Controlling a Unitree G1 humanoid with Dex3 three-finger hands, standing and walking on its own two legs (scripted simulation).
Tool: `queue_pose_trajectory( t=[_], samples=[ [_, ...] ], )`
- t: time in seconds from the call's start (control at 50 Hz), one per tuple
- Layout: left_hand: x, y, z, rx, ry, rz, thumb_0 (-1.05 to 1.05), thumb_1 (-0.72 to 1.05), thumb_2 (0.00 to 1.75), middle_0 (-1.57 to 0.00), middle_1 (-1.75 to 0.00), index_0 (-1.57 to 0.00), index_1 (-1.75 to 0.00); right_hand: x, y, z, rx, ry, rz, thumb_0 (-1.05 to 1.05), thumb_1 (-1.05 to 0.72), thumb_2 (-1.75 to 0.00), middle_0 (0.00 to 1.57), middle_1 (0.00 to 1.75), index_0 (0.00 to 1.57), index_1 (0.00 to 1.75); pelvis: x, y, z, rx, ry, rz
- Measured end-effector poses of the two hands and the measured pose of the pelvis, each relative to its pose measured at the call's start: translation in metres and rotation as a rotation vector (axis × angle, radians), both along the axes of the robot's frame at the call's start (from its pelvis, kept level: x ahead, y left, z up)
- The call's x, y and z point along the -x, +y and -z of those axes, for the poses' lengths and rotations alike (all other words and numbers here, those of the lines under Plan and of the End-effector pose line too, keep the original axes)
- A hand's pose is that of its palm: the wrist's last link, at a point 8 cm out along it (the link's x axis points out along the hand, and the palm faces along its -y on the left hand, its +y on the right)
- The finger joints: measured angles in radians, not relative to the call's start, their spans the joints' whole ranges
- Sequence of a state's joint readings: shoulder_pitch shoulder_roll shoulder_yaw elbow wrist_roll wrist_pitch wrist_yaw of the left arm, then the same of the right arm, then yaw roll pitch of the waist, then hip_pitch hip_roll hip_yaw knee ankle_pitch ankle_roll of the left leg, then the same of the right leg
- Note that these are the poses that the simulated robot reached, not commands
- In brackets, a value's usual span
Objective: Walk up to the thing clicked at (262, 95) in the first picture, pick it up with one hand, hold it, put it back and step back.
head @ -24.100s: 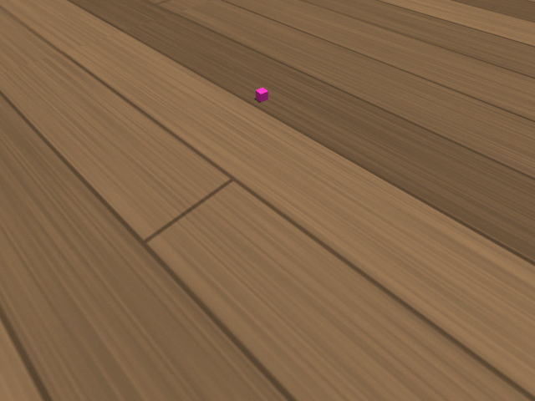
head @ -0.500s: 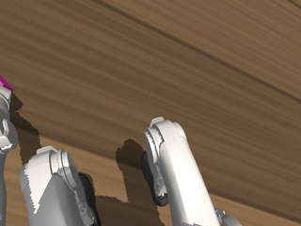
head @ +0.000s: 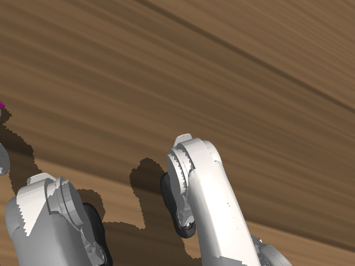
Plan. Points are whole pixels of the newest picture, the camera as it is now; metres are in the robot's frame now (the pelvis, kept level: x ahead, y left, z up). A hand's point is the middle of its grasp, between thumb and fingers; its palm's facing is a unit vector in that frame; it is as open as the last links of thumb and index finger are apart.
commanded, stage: rest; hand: left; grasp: from above
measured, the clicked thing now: out of the picture +0.49 +0.32 -0.22
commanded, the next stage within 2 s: open in 0.98 s
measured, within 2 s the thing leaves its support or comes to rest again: rests again in 1.02 s
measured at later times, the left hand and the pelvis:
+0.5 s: hand out of the picture +0.48 +0.31 -0.21, palm faces -0.29 -0.34 -0.90, open 8.4 cm; pelvis +0.00 +0.01 +0.00, yaw -3 degrees
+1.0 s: hand out of the picture +0.49 +0.30 -0.23, palm faces -0.27 -0.34 -0.90, open 8.5 cm; pelvis +0.00 +0.01 +0.00, yaw -5 degrees
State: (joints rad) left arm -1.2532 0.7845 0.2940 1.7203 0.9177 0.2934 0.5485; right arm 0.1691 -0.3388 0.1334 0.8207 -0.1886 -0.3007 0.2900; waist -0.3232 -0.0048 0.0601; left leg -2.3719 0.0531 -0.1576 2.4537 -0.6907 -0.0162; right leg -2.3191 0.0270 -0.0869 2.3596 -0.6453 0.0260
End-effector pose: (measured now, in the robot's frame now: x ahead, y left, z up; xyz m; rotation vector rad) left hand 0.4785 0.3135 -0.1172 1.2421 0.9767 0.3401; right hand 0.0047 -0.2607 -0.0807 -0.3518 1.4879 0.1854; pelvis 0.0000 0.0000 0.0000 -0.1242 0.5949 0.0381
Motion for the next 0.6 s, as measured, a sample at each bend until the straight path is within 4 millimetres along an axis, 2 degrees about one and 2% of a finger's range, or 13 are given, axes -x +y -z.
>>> queue_pose_trajectory(
  t=[0.28,0.6],
  samples=[
    [-0.012,-0.003,0.021,0.003,-0.017,0.012,0.04,0.28,0.24,-1.07,-0.37,-0.85,-0.30,0.003,0.014,-0.008,-0.016,0.029,-0.001,0.00,-0.92,-0.90,0.19,0.30,0.19,0.30,-0.003,0.004,0.000,0.030,-0.004,0.013],
    [-0.005,-0.002,0.042,0.006,0.001,0.016,0.03,0.28,0.24,-1.07,-0.37,-0.85,-0.30,0.012,0.018,-0.029,0.002,0.046,-0.037,0.00,-0.92,-0.90,0.19,0.30,0.19,0.30,0.000,0.007,-0.001,0.056,-0.028,0.019]
  ],
)
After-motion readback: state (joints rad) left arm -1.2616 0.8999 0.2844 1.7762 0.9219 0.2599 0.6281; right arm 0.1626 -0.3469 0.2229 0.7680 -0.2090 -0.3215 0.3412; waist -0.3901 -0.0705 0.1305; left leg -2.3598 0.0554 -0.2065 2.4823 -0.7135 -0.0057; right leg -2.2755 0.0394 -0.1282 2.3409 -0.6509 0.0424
